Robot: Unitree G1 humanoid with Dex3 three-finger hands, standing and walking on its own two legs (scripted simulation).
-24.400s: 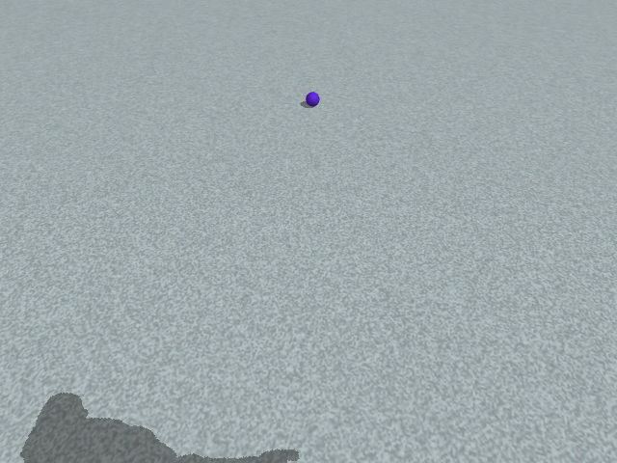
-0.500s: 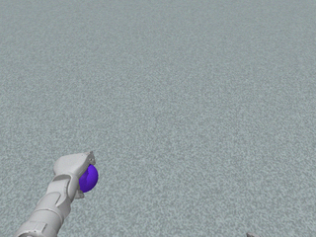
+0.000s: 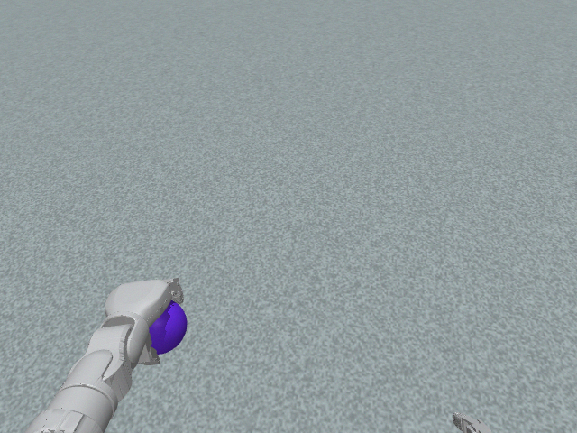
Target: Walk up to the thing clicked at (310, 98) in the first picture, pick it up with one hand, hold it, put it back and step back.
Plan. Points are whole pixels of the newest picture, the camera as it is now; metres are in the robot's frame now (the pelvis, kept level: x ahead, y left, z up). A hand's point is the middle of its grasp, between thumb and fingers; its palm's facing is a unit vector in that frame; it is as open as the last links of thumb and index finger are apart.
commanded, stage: hold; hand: left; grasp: from above
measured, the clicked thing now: (159, 325) +0.32 +0.22 -0.07
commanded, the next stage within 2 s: crouch in 1.34 s
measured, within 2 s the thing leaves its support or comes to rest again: neither
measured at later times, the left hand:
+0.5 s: hand (147, 334) +0.29 +0.22 -0.03, palm faces -0.44 -0.06 -0.89, open 11.2 cm
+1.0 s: hand (144, 340) +0.28 +0.21 -0.02, palm faces -0.45 -0.06 -0.89, open 11.2 cm
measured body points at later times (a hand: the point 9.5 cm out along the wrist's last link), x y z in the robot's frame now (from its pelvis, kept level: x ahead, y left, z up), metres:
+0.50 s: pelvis -0.01 -0.01 +0.01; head +0.00 -0.03 +0.46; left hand +0.31 +0.22 +0.02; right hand +0.13 -0.26 -0.11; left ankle +0.01 +0.11 -0.73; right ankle +0.00 -0.13 -0.73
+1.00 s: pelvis -0.01 -0.01 +0.01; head -0.01 -0.03 +0.46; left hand +0.29 +0.22 +0.03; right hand +0.14 -0.25 -0.10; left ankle +0.01 +0.11 -0.73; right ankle +0.00 -0.13 -0.73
